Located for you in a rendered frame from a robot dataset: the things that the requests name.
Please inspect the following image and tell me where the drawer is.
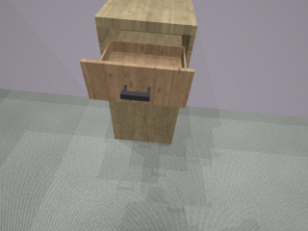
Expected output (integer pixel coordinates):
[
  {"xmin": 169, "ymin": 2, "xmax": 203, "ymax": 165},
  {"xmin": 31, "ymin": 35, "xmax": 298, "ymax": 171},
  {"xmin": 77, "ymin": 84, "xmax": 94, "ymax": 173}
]
[{"xmin": 80, "ymin": 39, "xmax": 194, "ymax": 109}]

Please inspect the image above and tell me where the cabinet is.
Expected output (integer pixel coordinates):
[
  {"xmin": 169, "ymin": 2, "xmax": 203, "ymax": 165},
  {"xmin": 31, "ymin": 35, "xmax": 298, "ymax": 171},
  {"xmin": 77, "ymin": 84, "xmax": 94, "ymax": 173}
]
[{"xmin": 94, "ymin": 0, "xmax": 197, "ymax": 144}]

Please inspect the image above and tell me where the handle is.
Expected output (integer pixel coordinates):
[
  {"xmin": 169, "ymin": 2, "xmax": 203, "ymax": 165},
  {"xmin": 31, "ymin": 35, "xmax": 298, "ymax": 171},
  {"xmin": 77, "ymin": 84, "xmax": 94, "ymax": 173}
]
[{"xmin": 120, "ymin": 85, "xmax": 150, "ymax": 102}]

